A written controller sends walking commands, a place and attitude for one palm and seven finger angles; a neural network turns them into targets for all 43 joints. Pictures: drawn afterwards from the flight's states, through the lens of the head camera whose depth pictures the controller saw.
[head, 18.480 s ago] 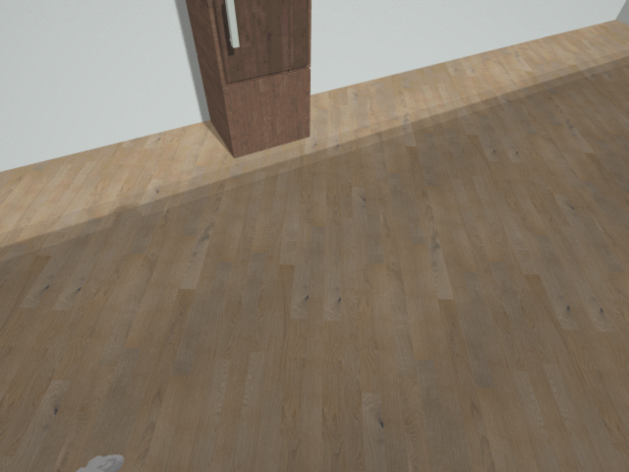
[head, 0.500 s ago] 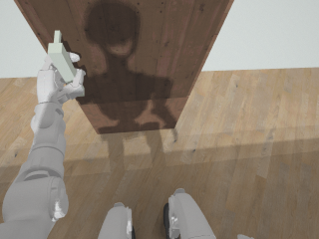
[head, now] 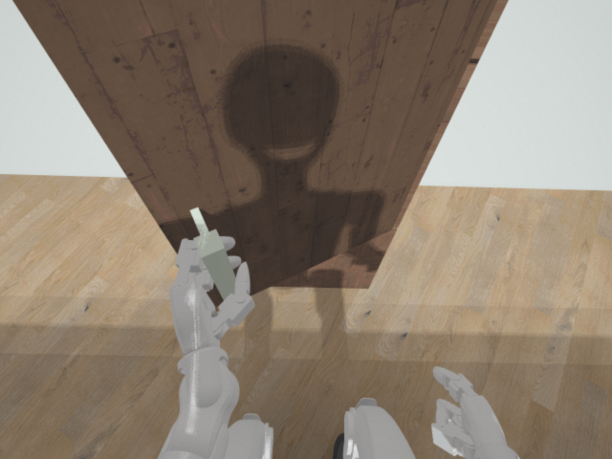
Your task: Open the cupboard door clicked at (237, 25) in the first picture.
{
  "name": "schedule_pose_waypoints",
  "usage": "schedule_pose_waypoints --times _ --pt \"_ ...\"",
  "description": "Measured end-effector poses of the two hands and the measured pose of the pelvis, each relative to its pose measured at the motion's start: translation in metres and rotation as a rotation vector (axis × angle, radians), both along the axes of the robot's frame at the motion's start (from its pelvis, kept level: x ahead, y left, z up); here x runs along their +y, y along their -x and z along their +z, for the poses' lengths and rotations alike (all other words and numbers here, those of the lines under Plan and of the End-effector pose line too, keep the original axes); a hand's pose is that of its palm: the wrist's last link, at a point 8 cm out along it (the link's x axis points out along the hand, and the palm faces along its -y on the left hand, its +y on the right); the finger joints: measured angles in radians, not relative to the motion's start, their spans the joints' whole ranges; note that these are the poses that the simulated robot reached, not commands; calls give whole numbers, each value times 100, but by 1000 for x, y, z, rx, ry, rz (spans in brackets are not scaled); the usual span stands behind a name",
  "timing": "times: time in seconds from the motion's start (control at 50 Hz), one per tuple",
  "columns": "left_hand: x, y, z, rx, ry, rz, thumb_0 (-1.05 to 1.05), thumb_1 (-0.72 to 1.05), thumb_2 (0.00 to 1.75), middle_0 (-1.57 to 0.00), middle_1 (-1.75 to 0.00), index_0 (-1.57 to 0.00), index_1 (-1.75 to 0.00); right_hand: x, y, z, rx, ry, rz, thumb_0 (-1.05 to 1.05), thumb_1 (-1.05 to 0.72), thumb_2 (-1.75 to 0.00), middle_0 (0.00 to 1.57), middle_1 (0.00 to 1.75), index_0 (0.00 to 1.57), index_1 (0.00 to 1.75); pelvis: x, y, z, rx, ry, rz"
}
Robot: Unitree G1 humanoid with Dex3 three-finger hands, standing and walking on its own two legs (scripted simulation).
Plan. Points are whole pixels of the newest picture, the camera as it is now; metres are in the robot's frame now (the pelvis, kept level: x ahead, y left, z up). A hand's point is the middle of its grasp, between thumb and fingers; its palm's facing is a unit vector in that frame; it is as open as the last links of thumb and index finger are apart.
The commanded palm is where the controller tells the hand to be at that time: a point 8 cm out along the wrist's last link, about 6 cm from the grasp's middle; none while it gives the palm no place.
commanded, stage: pull the door open along its arc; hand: left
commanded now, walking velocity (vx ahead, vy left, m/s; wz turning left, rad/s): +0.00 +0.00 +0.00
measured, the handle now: (216, 260) +0.36 +0.14 +0.01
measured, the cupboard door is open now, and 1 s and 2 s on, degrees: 28 40 42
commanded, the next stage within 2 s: open thumb and fingers to let go in 0.32 s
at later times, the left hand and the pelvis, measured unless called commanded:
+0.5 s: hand (281, 335) +0.27 +0.04 +0.01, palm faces +0.40 -0.92 -0.06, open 6.5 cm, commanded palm +0.21 +0.08 +0.01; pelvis +0.00 -0.05 -0.01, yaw +4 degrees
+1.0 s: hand (275, 336) +0.27 +0.05 +0.01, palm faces +0.40 -0.92 -0.05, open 13.3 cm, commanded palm +0.21 +0.08 +0.01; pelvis -0.03 -0.03 -0.01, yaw +4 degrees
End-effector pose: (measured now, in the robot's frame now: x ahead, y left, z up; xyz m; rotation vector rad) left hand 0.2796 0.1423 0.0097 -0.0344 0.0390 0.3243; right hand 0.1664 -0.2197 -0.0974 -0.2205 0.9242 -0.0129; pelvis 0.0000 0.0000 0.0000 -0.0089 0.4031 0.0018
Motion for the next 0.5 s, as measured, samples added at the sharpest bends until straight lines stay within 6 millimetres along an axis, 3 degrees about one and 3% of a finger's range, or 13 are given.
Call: schedule_pose_waypoints --times 0.08,0.18,0.38,0.5 --pt "-16 17 2 21 -24 50 2 61 72 -33 -128 -36 -132 10 -24 3 -68 -28 35 1 -91 -90 20 30 20 30 -9 -1 0 -12 -8 8" --pt "-30 31 5 51 -33 72 2 60 71 -32 -127 -36 -133 13 -37 7 -113 -53 60 1 -91 -90 20 30 20 30 -21 -3 2 -23 -15 22" --pt "-55 55 8 83 -52 42 2 62 70 -29 -129 -38 -135 -13 -28 2 -129 -41 65 1 -91 -90 20 30 20 30 -39 -5 0 -25 -25 45" --pt "-58 53 5 56 -71 86 1 60 74 -32 -131 -35 -135 -33 -17 -9 -116 -1 68 1 -91 -90 20 30 20 30 -46 3 -7 -22 -31 59"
